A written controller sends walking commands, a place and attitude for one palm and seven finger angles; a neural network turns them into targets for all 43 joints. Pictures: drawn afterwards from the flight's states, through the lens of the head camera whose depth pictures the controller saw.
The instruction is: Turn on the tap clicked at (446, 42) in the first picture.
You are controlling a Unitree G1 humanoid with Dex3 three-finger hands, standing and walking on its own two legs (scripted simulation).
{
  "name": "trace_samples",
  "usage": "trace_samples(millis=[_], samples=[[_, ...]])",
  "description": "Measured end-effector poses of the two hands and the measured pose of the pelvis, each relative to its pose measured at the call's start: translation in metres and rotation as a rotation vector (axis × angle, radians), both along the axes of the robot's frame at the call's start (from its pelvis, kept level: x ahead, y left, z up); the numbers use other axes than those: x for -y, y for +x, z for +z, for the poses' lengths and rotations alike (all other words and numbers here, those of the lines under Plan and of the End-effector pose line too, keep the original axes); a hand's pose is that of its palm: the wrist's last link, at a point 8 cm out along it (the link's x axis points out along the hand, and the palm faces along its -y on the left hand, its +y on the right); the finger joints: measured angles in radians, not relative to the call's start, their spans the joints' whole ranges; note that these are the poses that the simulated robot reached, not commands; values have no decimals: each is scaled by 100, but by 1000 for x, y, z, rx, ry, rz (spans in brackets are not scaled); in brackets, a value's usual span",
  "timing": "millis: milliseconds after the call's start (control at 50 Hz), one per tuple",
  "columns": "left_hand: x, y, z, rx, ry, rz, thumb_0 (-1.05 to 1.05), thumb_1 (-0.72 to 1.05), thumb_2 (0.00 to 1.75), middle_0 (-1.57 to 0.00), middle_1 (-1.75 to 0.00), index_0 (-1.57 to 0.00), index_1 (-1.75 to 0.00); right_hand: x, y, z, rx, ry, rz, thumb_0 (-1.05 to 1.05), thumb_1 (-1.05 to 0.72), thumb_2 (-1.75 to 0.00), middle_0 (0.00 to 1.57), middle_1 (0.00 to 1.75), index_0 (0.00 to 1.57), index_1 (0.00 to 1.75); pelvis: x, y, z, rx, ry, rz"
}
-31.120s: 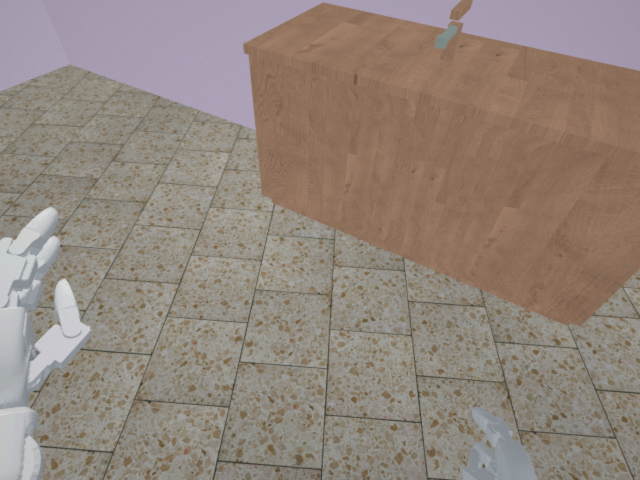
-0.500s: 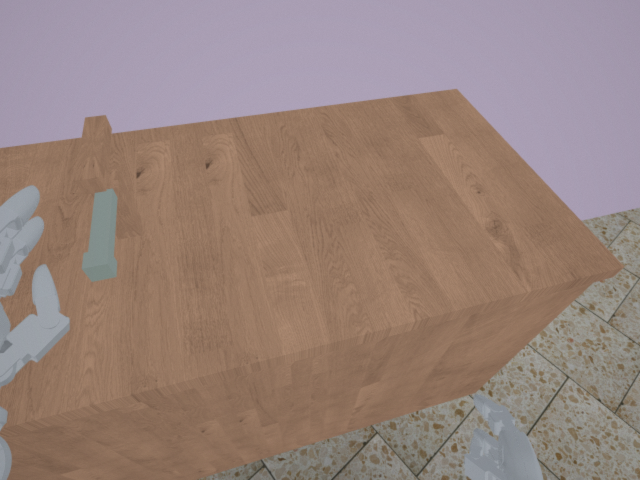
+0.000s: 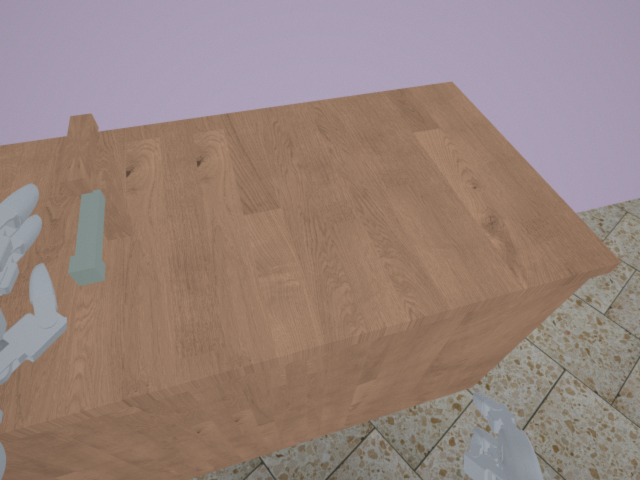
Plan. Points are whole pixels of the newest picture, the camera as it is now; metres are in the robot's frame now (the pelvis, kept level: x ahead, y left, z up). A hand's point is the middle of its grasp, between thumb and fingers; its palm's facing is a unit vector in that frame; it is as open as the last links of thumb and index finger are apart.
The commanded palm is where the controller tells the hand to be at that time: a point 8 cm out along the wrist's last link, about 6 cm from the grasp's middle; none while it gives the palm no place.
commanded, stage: shuffle to correct the standing spot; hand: left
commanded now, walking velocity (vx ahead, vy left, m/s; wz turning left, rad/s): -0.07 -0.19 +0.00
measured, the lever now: (87, 268) +0.33 +0.30 +0.08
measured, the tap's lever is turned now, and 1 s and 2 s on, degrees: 0 0 0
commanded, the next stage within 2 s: come to a stop and stand still in 1.08 s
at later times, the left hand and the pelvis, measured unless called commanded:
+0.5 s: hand (63, 321) +0.22 +0.24 +0.17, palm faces +0.31 -0.85 -0.42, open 7.4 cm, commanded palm +0.16 +0.28 +0.18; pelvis +0.00 +0.00 +0.00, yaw +0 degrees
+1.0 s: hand (57, 331) +0.21 +0.24 +0.17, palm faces +0.32 -0.85 -0.41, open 7.4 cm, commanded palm +0.16 +0.28 +0.18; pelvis +0.00 +0.00 +0.00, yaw +0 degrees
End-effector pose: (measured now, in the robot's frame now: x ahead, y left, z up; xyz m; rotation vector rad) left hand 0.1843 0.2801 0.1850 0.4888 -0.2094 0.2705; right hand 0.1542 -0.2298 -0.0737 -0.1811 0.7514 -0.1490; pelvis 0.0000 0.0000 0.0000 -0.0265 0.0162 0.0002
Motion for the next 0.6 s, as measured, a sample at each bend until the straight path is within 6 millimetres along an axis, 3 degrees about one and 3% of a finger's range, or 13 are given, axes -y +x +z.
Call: trace_samples(millis=[600], samples=[[3, -1, -3, -12, -15, 8, 1, 89, 90, -21, -30, -21, -30, -1, 9, 1, 13, 8, 18, 1, -90, -90, 20, 30, 20, 30, 2, 2, 0, 0, 1, 4]])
